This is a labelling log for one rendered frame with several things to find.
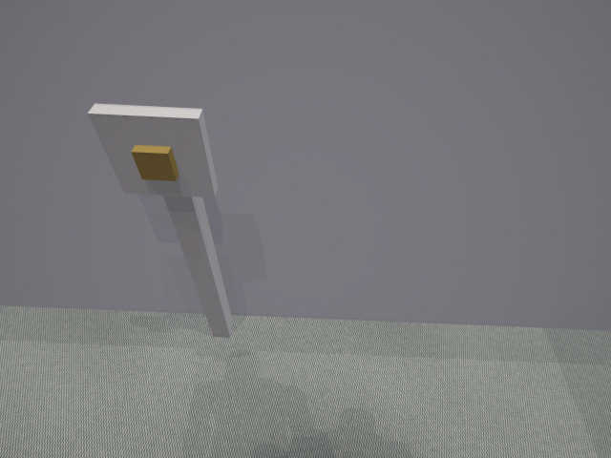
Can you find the button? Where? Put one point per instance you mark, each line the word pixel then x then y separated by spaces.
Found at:
pixel 155 162

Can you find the panel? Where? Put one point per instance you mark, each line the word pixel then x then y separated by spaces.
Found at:
pixel 121 127

